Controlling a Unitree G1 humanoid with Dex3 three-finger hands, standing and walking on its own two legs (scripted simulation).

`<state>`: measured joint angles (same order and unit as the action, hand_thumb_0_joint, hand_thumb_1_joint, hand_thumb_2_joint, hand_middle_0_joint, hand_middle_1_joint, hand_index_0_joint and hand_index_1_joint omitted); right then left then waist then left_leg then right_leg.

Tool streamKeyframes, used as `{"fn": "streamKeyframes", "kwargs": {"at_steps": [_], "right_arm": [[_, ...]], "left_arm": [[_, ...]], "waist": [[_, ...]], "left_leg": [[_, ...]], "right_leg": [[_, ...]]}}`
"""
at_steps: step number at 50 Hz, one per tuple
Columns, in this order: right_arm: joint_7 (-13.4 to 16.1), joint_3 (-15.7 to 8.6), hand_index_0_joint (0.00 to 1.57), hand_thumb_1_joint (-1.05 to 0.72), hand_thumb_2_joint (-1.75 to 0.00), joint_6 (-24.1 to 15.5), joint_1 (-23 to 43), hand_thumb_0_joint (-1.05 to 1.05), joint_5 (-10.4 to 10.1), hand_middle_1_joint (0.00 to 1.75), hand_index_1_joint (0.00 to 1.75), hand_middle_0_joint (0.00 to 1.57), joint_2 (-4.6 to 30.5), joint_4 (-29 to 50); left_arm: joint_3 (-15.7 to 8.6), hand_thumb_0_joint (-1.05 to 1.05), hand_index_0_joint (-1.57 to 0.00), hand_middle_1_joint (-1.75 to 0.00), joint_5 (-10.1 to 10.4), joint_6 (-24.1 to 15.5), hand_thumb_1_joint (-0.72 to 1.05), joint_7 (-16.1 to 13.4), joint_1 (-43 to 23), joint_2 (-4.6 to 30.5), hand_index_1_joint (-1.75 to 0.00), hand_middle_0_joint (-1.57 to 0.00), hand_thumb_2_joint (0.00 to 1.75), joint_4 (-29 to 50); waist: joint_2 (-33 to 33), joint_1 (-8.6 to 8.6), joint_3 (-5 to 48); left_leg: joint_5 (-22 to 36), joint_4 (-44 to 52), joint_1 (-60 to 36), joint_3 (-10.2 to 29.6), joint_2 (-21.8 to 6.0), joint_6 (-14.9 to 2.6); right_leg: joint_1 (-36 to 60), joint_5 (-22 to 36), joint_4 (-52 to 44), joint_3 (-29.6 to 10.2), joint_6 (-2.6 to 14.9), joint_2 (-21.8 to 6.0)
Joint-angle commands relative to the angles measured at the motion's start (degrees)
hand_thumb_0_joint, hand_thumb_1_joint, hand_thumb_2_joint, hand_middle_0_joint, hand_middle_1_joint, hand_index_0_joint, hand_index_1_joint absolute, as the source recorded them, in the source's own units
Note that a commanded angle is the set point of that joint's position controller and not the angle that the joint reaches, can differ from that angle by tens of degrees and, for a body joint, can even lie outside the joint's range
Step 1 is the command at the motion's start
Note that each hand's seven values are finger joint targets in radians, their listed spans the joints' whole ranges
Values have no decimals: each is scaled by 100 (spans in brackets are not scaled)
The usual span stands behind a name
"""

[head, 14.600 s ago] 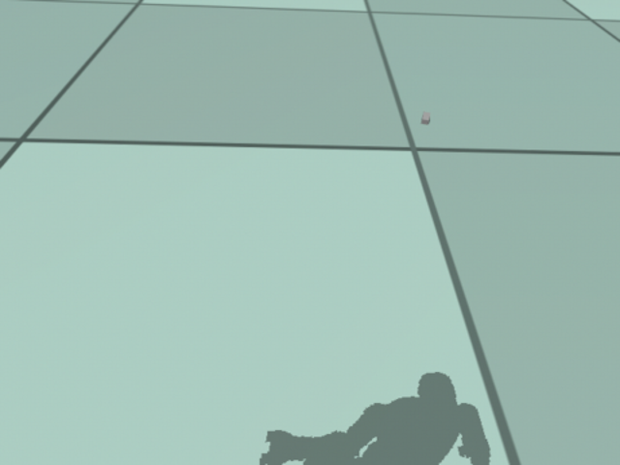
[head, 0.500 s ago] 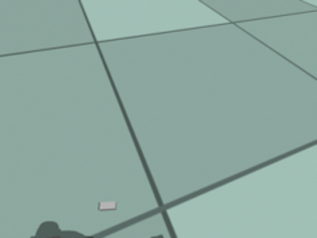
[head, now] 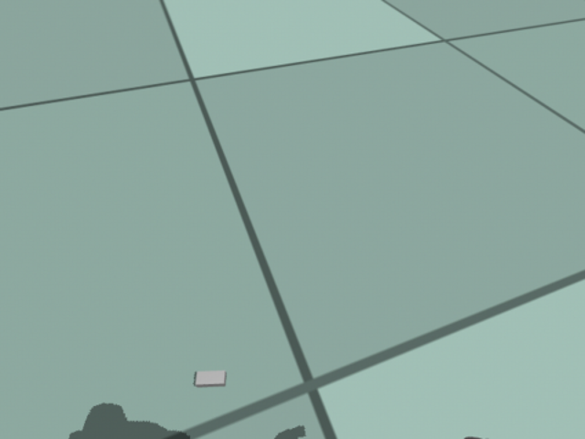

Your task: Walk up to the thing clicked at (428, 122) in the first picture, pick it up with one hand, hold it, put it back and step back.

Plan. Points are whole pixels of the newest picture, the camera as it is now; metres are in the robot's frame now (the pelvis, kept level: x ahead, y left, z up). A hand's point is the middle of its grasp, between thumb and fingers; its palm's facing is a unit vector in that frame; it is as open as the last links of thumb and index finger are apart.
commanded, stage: walk up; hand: left
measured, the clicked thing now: (211, 378) +0.42 +0.26 -0.77
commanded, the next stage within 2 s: none
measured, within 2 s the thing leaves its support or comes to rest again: neither
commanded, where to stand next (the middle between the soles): +0.04 +0.01 m, yaw +2 degrees
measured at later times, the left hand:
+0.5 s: hand out of the picture +0.02 +0.25 -0.16, palm faces +0.00 -0.91 -0.41, open 7.3 cm
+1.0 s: hand out of the picture -0.10 +0.25 -0.16, palm faces +0.12 -0.91 -0.40, open 7.4 cm
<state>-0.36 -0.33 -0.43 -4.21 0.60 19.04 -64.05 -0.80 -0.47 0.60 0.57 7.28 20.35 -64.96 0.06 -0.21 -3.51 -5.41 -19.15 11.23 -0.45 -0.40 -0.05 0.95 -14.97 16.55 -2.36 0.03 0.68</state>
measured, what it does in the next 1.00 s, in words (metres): steps on the spot: left foot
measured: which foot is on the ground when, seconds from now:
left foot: down 0.00-0.52, up 0.54-0.94, down 0.96-1.00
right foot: down 0.00-1.00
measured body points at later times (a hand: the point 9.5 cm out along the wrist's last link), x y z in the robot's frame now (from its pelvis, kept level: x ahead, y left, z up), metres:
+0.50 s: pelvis -0.06 -0.03 -0.02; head +0.01 -0.05 +0.42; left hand +0.02 +0.30 -0.14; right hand +0.07 -0.35 -0.15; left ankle +0.06 +0.12 -0.75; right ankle -0.10 -0.14 -0.74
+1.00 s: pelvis -0.09 -0.03 -0.02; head -0.06 -0.02 +0.43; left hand -0.10 +0.30 -0.14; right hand +0.06 -0.32 -0.13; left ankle -0.10 +0.10 -0.75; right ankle -0.10 -0.15 -0.74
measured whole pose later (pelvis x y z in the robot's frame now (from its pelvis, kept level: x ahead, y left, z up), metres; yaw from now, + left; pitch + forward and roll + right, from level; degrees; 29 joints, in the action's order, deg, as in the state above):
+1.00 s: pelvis -0.09 -0.03 -0.02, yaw +7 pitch -3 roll +2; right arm -1.9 -3.2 0.3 -8.7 1.9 21.0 -52.0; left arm -3.6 -1.5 -0.4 0.5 17.3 23.4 -50.0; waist -2.1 -2.9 -7.5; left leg -16.2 -32.5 12.1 -0.3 1.7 -0.5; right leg -12.2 -22.1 38.7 4.0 0.7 -4.8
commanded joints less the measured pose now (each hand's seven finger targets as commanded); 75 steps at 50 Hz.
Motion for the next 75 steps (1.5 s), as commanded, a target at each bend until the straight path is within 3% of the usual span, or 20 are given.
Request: {"fn": "streamKeyframes", "kwargs": {"at_steps": [1,11,15,20,23,25,26,29,33,41,47,50,51,55,62,64,66,71,73,75], "right_arm": [[76,-258,20,-90,-90,-128,295,0,-19,30,30,20,1240,341],[85,-244,20,-90,-90,-124,292,0,-25,30,30,20,1226,308],[139,-478,20,-90,-90,47,26,0,-124,30,30,20,1628,517],[180,-661,20,-90,-90,169,303,0,37,30,30,20,1820,1118],[199,-685,20,-90,-90,267,802,0,112,30,30,20,1743,1474],[139,-573,20,-90,-90,341,824,0,-5,30,30,20,1345,1588],[146,-520,20,-90,-90,362,729,0,-38,30,30,20,1110,1666],[124,-674,20,-90,-90,481,-126,0,55,30,30,20,1395,1591],[-4,-672,20,-90,-90,403,-492,0,43,30,30,20,1514,1511],[-110,-515,20,-90,-90,65,304,0,169,30,30,20,1361,1893],[-112,-587,20,-90,-90,-55,-989,0,61,30,30,20,1161,1439],[-12,-735,20,-90,-90,-132,-1035,0,130,30,30,20,1992,1576],[-24,-775,20,-90,-90,-117,-907,0,65,30,30,20,2051,1582],[-15,-550,20,-90,-90,-140,-172,0,90,30,30,20,1593,1820],[-58,-497,20,-90,-90,77,46,0,-2,30,30,20,1428,1883],[-50,-387,20,-90,-90,119,-45,0,-123,30,30,20,1048,1905],[-25,-485,20,-90,-90,256,-387,0,-64,30,30,20,1206,1676],[-52,-499,20,-90,-90,79,-833,0,-15,30,30,20,1251,1198],[-10,-542,20,-90,-90,-22,-414,0,40,30,30,20,1554,1301],[-33,-493,20,-90,-90,-43,37,0,-10,30,30,20,1581,1281]], "left_arm": [[-234,0,-20,-30,13,-144,90,-95,-195,1211,-30,-20,90,352],[-257,0,-20,-30,15,-139,90,-100,-138,1206,-30,-20,90,344],[-397,0,-20,-30,69,83,90,-163,82,1352,-30,-20,90,704],[-490,0,-20,-30,19,314,90,-100,636,1100,-30,-20,90,1032],[-570,0,-20,-30,36,324,90,-63,1269,1064,-30,-20,90,1019],[-667,0,-20,-30,-86,192,90,-116,1052,1446,-30,-20,90,1170],[-826,0,-20,-30,-169,134,90,-144,665,1943,-30,-20,90,1356],[-824,0,-20,-30,-241,-7,90,-199,-83,2065,-30,-20,90,1831],[-751,0,-20,-30,-168,-156,90,-297,-66,1558,-30,-20,90,1847],[-865,0,-20,-30,-123,-356,90,-179,1545,1790,-30,-20,90,1792],[-641,0,-20,-30,-68,-304,90,-85,476,1579,-30,-20,90,2170],[-463,0,-20,-30,-11,-242,90,-115,431,1105,-30,-20,90,2216],[-555,0,-20,-30,-24,-241,90,-139,526,1455,-30,-20,90,2073],[-471,0,-20,-30,12,-289,90,-48,1196,1305,-30,-20,90,1640],[-444,0,-20,-30,-52,-447,90,-216,1368,1207,-30,-20,90,1313],[-528,0,-20,-30,-117,-516,90,-267,1164,1641,-30,-20,90,1349],[-531,0,-20,-30,-112,-484,90,-258,451,2070,-30,-20,90,1516],[-348,0,-20,-30,-58,-412,90,-193,-25,1434,-30,-20,90,1538],[-281,0,-20,-30,40,-377,90,-171,240,1189,-30,-20,90,1471],[-287,0,-20,-30,39,-335,90,-146,235,1247,-30,-20,90,1260]], "waist": [[17,72,419],[139,55,380],[341,128,432],[1117,9,1146],[1030,-412,995],[-397,-451,495],[-1454,-345,88],[-950,42,242],[-452,121,366],[-1025,-688,-25],[-742,249,425],[1017,350,521],[913,315,193],[1133,-63,-328],[854,-198,183],[-266,-128,341],[-795,58,-24],[-702,286,325],[-109,-21,625],[-79,-165,438]], "left_leg": [[474,196,-888,667,-680,-150],[564,204,-728,721,-670,-132],[2631,-394,-492,882,-984,-535],[1363,134,139,1869,-1939,-1417],[1199,-593,674,1356,-1596,-1096],[12,-1940,1018,680,-265,-363],[-2307,-2918,1924,522,711,-27],[-2811,-5041,1486,1272,589,-23],[-1819,-5130,2119,1233,547,127],[-2664,-2069,2252,443,41,36],[-870,-594,-594,-194,220,-196],[-1206,379,-842,2845,-1950,-1305],[-1555,407,-275,2808,-2094,-1643],[-983,287,25,1184,-1142,-1091],[107,-986,395,528,-903,-739],[-573,-1797,782,179,-366,-246],[-2651,-2872,220,266,-70,-79],[-1021,-470,-391,453,-346,-190],[71,-58,-415,1269,-986,-492],[-668,-165,275,1084,-1038,-608]], "right_leg": [[-870,773,-381,-372,133,-633],[-760,776,-376,-334,135,-633],[-991,1630,1124,51,208,-327],[-1053,-2011,3450,-55,289,15],[-862,-1249,2593,-46,375,-219],[-1275,465,381,-948,302,-908],[-1306,1459,20,-2206,563,-1767],[-2323,1902,227,-2148,1679,-2404],[-775,2031,836,-795,934,-1405],[749,1848,765,-1161,1273,-1813],[-1442,1357,1273,-123,770,-1258],[-2853,-1905,3506,195,142,-62],[-2536,-2157,3766,-39,179,-250],[-2472,-1313,3091,14,131,-261],[-829,496,760,457,75,-68],[-559,1634,437,-991,414,-1016],[-2172,117,-144,-2342,1402,-2174],[-1846,681,799,-762,533,-1124],[-1604,1202,1615,-182,184,-438],[-1014,244,1081,-70,121,-379]]}}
